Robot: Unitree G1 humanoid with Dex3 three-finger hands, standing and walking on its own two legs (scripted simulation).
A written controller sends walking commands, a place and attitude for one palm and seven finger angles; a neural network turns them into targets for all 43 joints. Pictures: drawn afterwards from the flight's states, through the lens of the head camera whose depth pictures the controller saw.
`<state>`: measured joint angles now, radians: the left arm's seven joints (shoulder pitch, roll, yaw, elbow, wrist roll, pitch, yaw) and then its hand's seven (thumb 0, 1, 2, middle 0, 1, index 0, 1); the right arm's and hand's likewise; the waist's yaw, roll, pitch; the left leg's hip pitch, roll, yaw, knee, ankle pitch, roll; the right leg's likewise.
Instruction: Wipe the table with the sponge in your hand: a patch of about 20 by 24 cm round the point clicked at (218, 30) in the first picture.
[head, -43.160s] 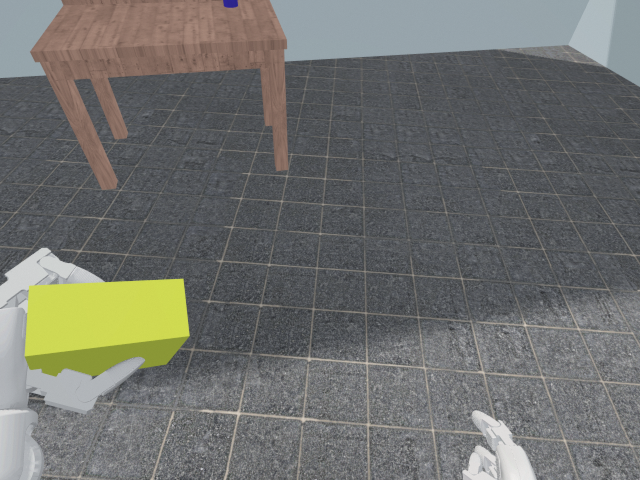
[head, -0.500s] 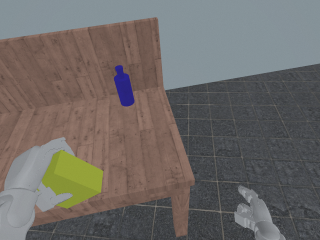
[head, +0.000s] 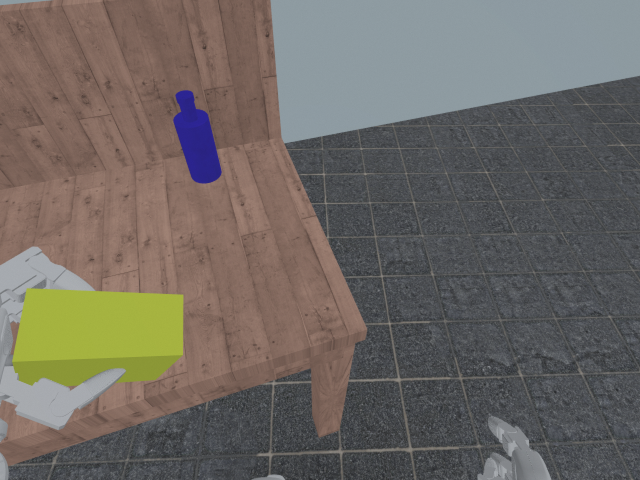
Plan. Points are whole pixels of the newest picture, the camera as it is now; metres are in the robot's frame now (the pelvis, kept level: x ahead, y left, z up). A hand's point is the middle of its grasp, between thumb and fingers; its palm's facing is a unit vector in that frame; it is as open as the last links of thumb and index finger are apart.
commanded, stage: step back with the hand held close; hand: left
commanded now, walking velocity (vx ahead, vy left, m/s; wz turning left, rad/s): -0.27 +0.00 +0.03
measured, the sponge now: (124, 341) +0.22 +0.20 +0.13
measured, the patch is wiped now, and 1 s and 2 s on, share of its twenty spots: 1.00 1.00 1.00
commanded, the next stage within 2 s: stop stepping back and stand still in 1.00 s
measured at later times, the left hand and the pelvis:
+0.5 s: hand (48, 380) +0.17 +0.23 +0.17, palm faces +0.36 -0.83 -0.43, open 9.8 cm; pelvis -0.03 -0.01 +0.00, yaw +1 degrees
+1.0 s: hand out of the picture +0.06 +0.21 +0.17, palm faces +0.33 -0.84 -0.43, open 9.8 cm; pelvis -0.15 -0.01 +0.00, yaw +1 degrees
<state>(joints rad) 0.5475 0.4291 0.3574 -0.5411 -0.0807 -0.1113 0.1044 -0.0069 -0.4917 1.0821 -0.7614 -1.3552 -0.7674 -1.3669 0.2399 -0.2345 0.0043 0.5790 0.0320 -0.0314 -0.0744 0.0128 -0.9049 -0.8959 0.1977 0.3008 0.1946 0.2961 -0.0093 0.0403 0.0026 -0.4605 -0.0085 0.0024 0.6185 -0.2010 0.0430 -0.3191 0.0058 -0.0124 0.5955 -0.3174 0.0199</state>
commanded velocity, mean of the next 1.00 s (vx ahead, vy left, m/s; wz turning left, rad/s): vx -0.37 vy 0.00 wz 0.00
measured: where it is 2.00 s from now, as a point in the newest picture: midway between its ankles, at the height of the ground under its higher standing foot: outside the picture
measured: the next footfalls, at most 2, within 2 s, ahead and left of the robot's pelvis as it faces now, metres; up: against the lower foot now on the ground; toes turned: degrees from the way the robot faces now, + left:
left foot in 0.62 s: +0.00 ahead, +0.13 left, +0.00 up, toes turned +1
left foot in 1.12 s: -0.17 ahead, +0.15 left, +0.00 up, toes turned +4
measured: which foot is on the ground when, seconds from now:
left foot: down 0.00-0.46, up 0.48-0.60, down 0.62-0.88, up 0.90-1.00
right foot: down 0.00-1.00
